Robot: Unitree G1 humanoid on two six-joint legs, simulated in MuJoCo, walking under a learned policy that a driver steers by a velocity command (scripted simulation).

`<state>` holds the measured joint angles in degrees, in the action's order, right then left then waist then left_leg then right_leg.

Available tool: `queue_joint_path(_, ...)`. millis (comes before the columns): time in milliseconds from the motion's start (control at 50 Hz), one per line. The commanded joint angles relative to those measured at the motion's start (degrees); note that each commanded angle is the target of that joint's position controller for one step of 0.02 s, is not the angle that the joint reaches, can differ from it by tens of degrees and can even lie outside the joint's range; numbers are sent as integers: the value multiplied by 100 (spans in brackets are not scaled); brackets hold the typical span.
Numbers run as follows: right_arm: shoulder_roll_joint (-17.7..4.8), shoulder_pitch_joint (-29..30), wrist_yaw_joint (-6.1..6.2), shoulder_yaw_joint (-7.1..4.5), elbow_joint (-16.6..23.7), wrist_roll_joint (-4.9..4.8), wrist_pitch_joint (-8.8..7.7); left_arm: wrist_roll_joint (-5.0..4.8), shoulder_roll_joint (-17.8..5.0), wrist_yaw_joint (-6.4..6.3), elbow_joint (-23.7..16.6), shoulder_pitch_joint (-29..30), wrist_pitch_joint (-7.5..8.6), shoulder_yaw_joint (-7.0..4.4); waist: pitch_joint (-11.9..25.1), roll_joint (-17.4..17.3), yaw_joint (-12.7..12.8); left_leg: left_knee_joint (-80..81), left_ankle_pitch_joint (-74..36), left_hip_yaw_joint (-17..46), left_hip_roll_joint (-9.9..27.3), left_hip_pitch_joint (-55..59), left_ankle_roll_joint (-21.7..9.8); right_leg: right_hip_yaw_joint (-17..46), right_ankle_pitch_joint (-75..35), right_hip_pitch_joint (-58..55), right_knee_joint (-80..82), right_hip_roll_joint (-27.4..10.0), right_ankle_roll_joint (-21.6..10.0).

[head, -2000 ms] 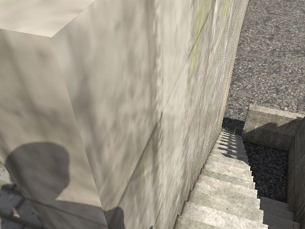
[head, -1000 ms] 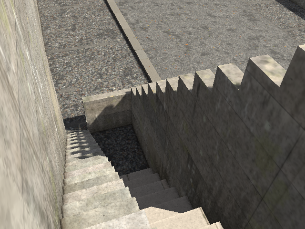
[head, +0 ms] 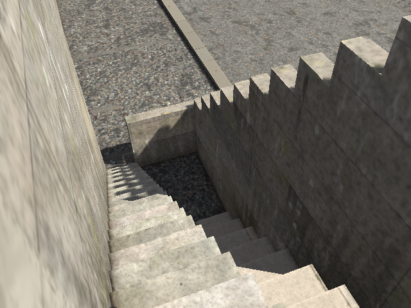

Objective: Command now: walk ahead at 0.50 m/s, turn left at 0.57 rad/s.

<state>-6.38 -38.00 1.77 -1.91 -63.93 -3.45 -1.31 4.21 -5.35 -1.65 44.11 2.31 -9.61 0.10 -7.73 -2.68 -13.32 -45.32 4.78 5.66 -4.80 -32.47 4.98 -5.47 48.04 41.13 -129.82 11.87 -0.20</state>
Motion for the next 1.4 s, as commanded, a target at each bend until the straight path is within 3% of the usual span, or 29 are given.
queue_joint_path(20, -2135, 649, 202, -504, 962, -304, -145, 279, -1596, -242, -244, -1018, 122, -379, 1213, 1197, 1798, 3342, 2705, 3115, 1738, -756, 528, -78, -76, -2753, 2798, -121, -381)
queue_joint_path(40, -2247, 1455, 277, -635, 1400, -411, -112, 263, -1656, -163, 103, -2111, 275, -323, 1202, 1578, 2244, 2705, 2723, 1467, 956, -1047, 759, -809, 1347, -4741, 6321, 384, -682)
queue_joint_path(60, -1143, 1479, 419, -489, 1221, 56, -15, 58, -822, 72, 1128, -4065, 603, -148, 436, 2775, 2894, -959, 4510, 174, -144, -3904, 409, -794, 1428, -6475, 6436, 776, -780)
queue_joint_path(80, -421, 2391, 419, -205, 1619, 33, -339, -438, -1122, 114, 1422, -4496, 851, -342, -992, 4065, 3077, -3429, 4906, 292, -681, -6499, -591, 3085, 4355, -4071, 8497, -516, -1784)
queue_joint_path(100, -305, 3831, 257, -23, 2205, -186, -476, -809, -938, 3, 1404, -3706, 1101, -332, -2666, 2167, 2756, -2395, 4421, 1799, -240, -9438, -976, 5376, 4199, -3840, 9994, -1524, -2271)
queue_joint_path(160, -931, 2294, -351, -259, 993, 196, -318, -190, -696, -678, 1762, -3816, 1282, -1153, 618, -1759, 2242, -2310, 1216, 2852, 95, -6497, -1029, 5026, -4265, -5515, 9225, -2982, -1326)
queue_joint_path(200, -831, 617, -464, -169, 628, 149, 111, -302, 114, -512, 1026, -1204, 973, -799, 1041, -1503, 552, -2745, 108, 1008, -99, -2121, -125, 2220, -4044, -2178, 8245, -1956, -1038)
queue_joint_path(260, -9, -459, -363, 91, 291, -113, 460, -241, 145, -81, 1090, -985, 269, -341, 591, -980, 333, -3211, -732, -193, -506, 1535, 184, 118, -1699, 857, 7855, -974, -590)
queue_joint_path(340, -1135, -1336, -378, -97, 639, 514, 132, -93, -428, -126, 820, -310, 306, -281, 601, 1011, -101, -647, -1839, -208, 98, 2893, -707, -638, -4405, -202, 6069, -440, 346)
queue_joint_path(380, -1557, -2037, -171, -381, 348, 403, -90, -11, -703, -128, 311, 806, 524, -292, 402, -640, -798, 2382, -4198, -120, 869, 3997, -1300, -609, -553, -102, 1994, 110, 844)
queue_joint_path(440, -631, -286, -407, 467, 1030, 289, -498, -382, -5, -126, -415, -615, 690, -179, 511, 353, 1343, 913, -5814, 1166, 1564, 3554, -1528, 1519, 953, 691, -1223, -133, 365)
queue_joint_path(460, -2548, -188, -182, -114, 778, -23, -330, -498, 73, -27, -391, -2446, 541, -133, 457, -771, 1960, 1046, -3738, 4110, 3494, 3970, -2780, 3066, 666, 2760, -426, -923, 94)
queue_joint_path(480, -2771, 519, 41, -264, 974, 95, -246, -725, -306, 45, -792, -1396, 482, -26, 45, -212, 1524, 1913, -1740, 4876, 4130, 2928, -2598, 3535, -484, 3288, 827, -1409, -177)
queue_joint_path(500, -2238, 861, 55, -6, 1471, 664, -141, -945, -957, 27, -610, -548, 457, -193, 685, 2724, 1246, 1747, -647, 2957, 3185, 2216, -2098, 3000, -2085, 1683, 1397, -853, 38)
queue_joint_path(560, -1881, 1515, 342, 146, 1652, 426, -163, -608, -712, 24, -802, -1241, 478, -173, 598, 1371, 1672, 1496, 280, 1505, 2022, -5, -1459, 2226, -3782, -134, 3329, -1294, 820)
queue_joint_path(580, -2343, 2193, 505, -61, 1625, 384, -131, -645, -402, 103, -705, -2229, 443, -21, 562, -529, 2302, 1395, 2185, 1828, 2134, -1117, -1055, 2462, -5119, -1718, 6225, -2130, 586)
queue_joint_path(620, -2089, 1550, 318, -12, 1549, 492, 77, -279, -646, 256, -809, -1142, 572, 84, 599, -1703, 1314, 2870, 3097, 776, 1315, -2041, -1064, 92, -4063, -3793, 6969, -1344, 643)
queue_joint_path(660, -2136, 2340, 126, -52, 1577, 528, 144, -223, -1084, 258, 281, -3950, 656, -168, 1200, -2153, 2802, 1215, 3196, -264, 748, -2238, -858, -766, -3135, -5728, 6340, -640, 949)
queue_joint_path(680, -1707, 2114, 240, 64, 1677, 262, 259, -402, -1021, 333, -37, -3037, 861, -170, 76, -802, 2596, -654, 2975, -147, 467, -997, -821, 849, -528, -4101, 9904, -948, 343)
queue_joint_path(720, -815, 1998, 488, 151, 2256, 74, 94, -576, -1766, 669, 383, -3148, 1173, -327, -478, 2673, 1705, -2431, 3381, 1201, -427, -3703, -842, 4788, -4517, -4258, 10157, -2276, -782)
queue_joint_path(760, -1173, 4660, 724, 21, 3288, -258, -6, -378, -2227, 642, 870, -3992, 1657, -475, -2002, 1761, 2643, -3336, 3135, 2159, -214, -5906, -974, 8290, 763, -3526, 12459, -2852, -1272)
queue_joint_path(820, -1478, 2486, 406, -23, 2410, 6, 521, 18, -1112, 270, 502, -928, 1098, -135, -366, 2269, 740, -1716, 270, 521, 666, -1118, -379, 4187, 404, -402, 11277, -2101, -1042)
queue_joint_path(860, -1569, 1562, 50, -172, 1959, 172, 616, -228, -1311, -5, 688, -817, 931, -224, 241, 2032, 532, -2595, -1309, 198, 370, 614, 151, 2934, -947, 362, 11082, -1657, -900)
queue_joint_path(940, -1462, 3179, -10, 34, 2773, 388, 689, -646, -1198, -200, 741, -1682, 1126, -139, 37, 585, 1207, -1484, -1124, 838, 448, -438, 167, 2643, -2653, -2100, 10338, -1872, -893)
queue_joint_path(1040, -1867, 3276, -252, -134, 2433, 30, 348, -330, -1455, -78, 635, -2732, 1096, -219, 559, 376, 1753, 1206, -964, 489, 706, 1151, 312, 2058, -1889, -2959, 8743, -1700, -834)
queue_joint_path(1080, -2068, 4184, -49, -209, 2691, 120, 407, -89, -1211, 83, 1337, -4790, 943, 14, 92, -1859, 2707, 3888, 659, 1006, -75, 710, 1315, 73, -1336, -3451, 8840, -453, -492)
queue_joint_path(1140, -1598, 4750, 63, -226, 3048, 2, 523, -37, -1475, 132, 1950, -4769, 903, 107, -90, -749, 2753, 3255, 182, 460, -491, 1417, 1482, 224, -2439, -4026, 10984, -982, -823)
queue_joint_path(1180, -1644, 3609, -161, -254, 2522, 382, 491, -628, -1565, 207, 1439, -2978, 1028, -6, -45, 128, 2043, 3400, -1435, 765, 163, 1323, 419, 1245, -3040, -4863, 10737, -1240, -642)
queue_joint_path(1400, -1428, 3689, -429, -253, 2247, 547, 411, -714, -1440, 234, 1233, -3106, 1087, 15, 668, 298, 2020, 3128, -3292, 153, 529, 2532, -797, 1095, -5170, -5227, 11357, -1239, -269)
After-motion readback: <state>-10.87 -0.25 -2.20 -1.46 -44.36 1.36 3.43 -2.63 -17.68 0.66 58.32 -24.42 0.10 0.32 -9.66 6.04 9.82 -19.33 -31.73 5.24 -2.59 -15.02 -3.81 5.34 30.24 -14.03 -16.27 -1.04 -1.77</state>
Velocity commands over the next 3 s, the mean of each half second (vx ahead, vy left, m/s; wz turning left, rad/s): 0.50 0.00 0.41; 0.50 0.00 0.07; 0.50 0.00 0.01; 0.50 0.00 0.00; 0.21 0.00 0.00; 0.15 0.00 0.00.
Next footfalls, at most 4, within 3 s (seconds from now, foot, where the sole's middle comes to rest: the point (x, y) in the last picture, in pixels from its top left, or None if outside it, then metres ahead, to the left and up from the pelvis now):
0.04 right None -0.06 -0.09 -0.51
0.42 left None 0.14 0.10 -0.72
0.66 right None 0.19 -0.35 -0.71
1.04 left None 0.32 -0.02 -0.74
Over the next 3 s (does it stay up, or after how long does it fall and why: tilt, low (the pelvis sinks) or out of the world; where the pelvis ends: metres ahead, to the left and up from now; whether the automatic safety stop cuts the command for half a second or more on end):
stays up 1.17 -0.04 -0.76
